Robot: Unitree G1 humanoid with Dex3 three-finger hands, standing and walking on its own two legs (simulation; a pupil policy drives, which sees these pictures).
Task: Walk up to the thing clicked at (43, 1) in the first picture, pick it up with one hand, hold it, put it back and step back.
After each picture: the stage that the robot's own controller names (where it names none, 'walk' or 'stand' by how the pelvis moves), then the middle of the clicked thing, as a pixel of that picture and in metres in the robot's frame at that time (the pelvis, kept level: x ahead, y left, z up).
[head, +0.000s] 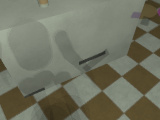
stand; out of the picture +1.00 +0.31 +0.02
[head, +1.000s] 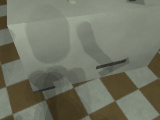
walk; out of the picture +0.93 +0.11 +0.04
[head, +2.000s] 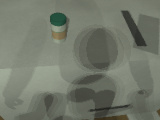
walk; (58, 28) +0.58 +0.14 +0.05
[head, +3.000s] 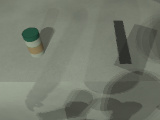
stand; (34, 43) +0.52 +0.25 +0.03
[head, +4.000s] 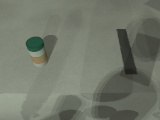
stand; (37, 52) +0.48 +0.22 +0.02
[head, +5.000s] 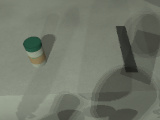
stand; (35, 52) +0.46 +0.23 +0.03
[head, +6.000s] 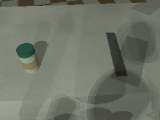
stand; (28, 58) +0.46 +0.25 +0.02
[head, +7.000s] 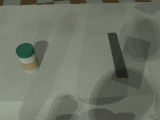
stand; (28, 58) +0.45 +0.25 +0.02
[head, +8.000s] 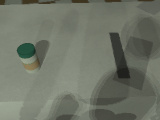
stand; (29, 58) +0.45 +0.25 +0.02
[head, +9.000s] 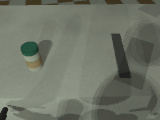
rise first; (32, 57) +0.46 +0.25 +0.02
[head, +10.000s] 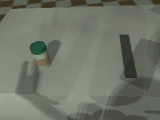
go down; (41, 55) +0.48 +0.25 +0.02
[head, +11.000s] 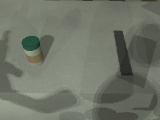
go down; (33, 51) +0.48 +0.23 +0.03
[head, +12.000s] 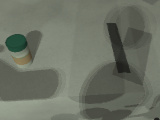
go down; (20, 51) +0.45 +0.24 +0.04
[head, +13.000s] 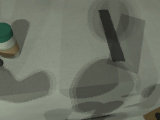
close in; (5, 42) +0.46 +0.25 +0.07
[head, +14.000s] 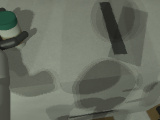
close; (10, 32) +0.49 +0.23 +0.08
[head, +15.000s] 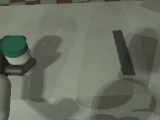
lift; (19, 57) +0.35 +0.22 +0.16
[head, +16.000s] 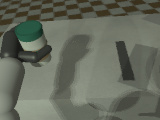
hold; (35, 44) +0.33 +0.16 +0.25
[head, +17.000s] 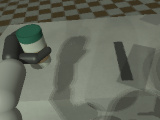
hold; (35, 47) +0.34 +0.17 +0.24
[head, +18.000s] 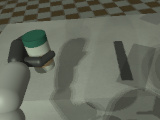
crouch; (39, 52) +0.34 +0.16 +0.21
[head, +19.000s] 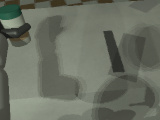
crouch; (15, 26) +0.45 +0.22 +0.21
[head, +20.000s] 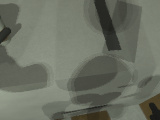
lower; out of the picture +0.49 +0.25 +0.08
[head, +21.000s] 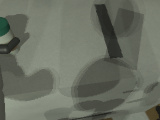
lower; (3, 38) +0.47 +0.24 +0.08
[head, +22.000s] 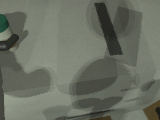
lower; (2, 35) +0.48 +0.24 +0.08
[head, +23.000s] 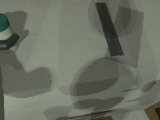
lower; (2, 34) +0.48 +0.24 +0.08
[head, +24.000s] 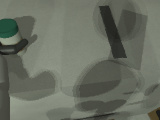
loosen; (11, 39) +0.47 +0.23 +0.08
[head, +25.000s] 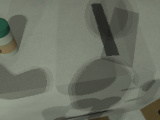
rise; (2, 38) +0.47 +0.24 +0.08
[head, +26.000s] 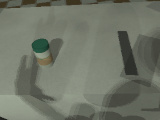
sink last; (43, 54) +0.47 +0.23 +0.05
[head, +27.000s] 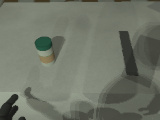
stand; (45, 52) +0.48 +0.22 +0.03
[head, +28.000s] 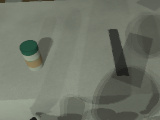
stand; (32, 56) +0.46 +0.24 +0.03
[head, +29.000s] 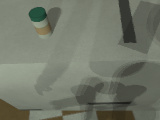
walk; (41, 23) +0.57 +0.22 +0.04
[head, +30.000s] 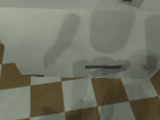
walk; out of the picture +0.91 +0.13 +0.04
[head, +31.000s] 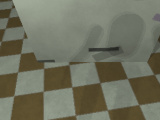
stand; out of the picture +1.24 +0.20 +0.04
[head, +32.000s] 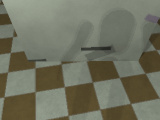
stand; out of the picture +1.22 +0.23 +0.03
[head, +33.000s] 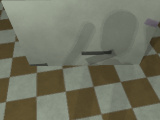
stand; out of the picture +1.21 +0.22 +0.02
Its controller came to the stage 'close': yes
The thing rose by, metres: 0.22
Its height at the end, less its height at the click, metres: +0.00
